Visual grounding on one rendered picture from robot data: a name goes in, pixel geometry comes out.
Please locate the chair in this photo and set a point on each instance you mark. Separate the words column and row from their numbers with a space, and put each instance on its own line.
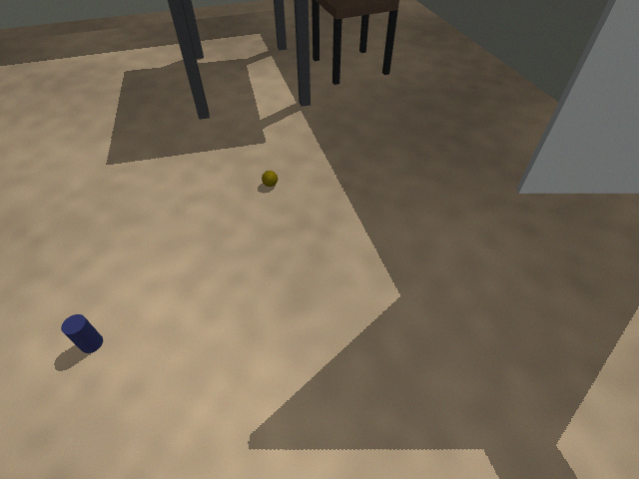
column 339, row 9

